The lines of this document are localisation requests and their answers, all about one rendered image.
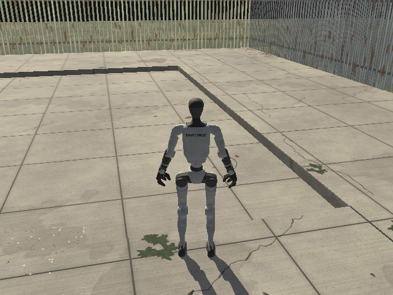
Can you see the left robot foot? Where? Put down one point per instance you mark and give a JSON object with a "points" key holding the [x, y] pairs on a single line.
{"points": [[182, 250]]}

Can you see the right robot upper arm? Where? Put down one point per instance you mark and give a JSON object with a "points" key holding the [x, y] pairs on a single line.
{"points": [[215, 130]]}

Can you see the left robot forearm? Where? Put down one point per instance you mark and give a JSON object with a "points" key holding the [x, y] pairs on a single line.
{"points": [[164, 164]]}

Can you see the robot left hand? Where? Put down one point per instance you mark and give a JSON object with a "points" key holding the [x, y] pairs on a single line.
{"points": [[162, 176]]}

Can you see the right robot forearm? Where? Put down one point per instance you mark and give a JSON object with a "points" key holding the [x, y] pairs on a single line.
{"points": [[228, 164]]}

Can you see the robot torso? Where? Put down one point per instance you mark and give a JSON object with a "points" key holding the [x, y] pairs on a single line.
{"points": [[196, 141]]}

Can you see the robot right hand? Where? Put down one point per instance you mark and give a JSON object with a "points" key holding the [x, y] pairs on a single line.
{"points": [[232, 178]]}

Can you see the left robot upper arm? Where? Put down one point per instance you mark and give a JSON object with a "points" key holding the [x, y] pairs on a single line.
{"points": [[177, 130]]}

